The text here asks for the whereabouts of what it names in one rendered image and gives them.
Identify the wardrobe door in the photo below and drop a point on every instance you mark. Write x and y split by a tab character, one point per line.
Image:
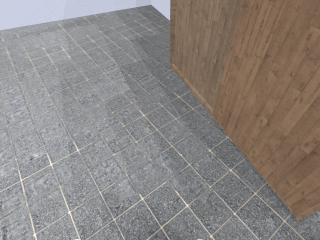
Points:
204	31
269	96

